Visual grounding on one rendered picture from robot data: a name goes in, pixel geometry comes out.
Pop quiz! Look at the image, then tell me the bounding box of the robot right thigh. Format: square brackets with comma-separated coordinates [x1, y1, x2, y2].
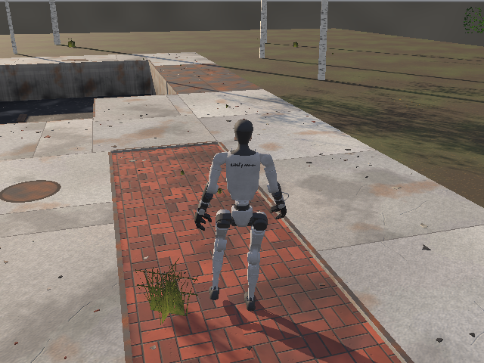
[247, 211, 268, 265]

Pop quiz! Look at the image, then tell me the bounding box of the robot right hand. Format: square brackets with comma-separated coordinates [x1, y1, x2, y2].
[269, 206, 287, 219]

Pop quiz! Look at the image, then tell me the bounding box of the right robot upper arm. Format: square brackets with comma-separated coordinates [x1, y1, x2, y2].
[259, 152, 279, 193]

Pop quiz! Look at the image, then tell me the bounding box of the left robot upper arm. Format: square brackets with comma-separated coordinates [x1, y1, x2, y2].
[206, 152, 228, 194]

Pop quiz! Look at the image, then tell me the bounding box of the right robot forearm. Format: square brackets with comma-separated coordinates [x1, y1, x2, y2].
[271, 181, 285, 209]

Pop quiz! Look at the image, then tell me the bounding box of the robot left foot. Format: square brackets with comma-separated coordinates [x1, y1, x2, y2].
[209, 286, 219, 300]

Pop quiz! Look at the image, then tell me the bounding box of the left robot forearm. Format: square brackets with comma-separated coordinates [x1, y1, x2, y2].
[197, 182, 213, 215]

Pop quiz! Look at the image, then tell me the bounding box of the robot left hand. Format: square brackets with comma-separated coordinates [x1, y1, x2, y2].
[194, 212, 212, 231]

